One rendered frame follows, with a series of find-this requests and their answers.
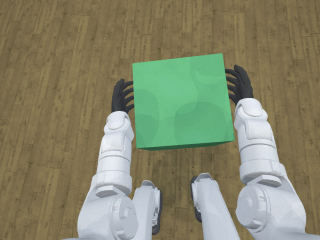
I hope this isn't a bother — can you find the robot right forearm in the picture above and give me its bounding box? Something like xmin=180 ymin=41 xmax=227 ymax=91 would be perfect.
xmin=234 ymin=98 xmax=306 ymax=216

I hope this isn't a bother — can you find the robot right hand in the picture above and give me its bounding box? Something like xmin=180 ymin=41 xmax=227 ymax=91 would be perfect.
xmin=225 ymin=64 xmax=254 ymax=107

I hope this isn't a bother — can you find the right robot upper arm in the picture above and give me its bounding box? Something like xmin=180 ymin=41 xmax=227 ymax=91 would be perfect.
xmin=235 ymin=183 xmax=320 ymax=240

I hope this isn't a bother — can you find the carton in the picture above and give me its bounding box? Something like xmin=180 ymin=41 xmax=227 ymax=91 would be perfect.
xmin=132 ymin=53 xmax=235 ymax=151

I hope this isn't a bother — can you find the robot left forearm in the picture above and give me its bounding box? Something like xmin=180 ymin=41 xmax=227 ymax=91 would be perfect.
xmin=77 ymin=111 xmax=134 ymax=232

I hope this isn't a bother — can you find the right robot shin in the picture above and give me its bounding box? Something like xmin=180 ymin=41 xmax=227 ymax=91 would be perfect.
xmin=196 ymin=173 xmax=219 ymax=213

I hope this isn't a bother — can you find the right robot thigh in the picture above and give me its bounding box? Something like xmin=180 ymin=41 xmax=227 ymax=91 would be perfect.
xmin=191 ymin=178 xmax=241 ymax=240

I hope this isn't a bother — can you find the robot left hand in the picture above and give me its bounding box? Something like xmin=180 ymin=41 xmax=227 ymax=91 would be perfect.
xmin=111 ymin=78 xmax=135 ymax=114

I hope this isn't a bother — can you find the left robot upper arm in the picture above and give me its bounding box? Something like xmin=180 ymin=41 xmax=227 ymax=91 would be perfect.
xmin=61 ymin=194 xmax=139 ymax=240

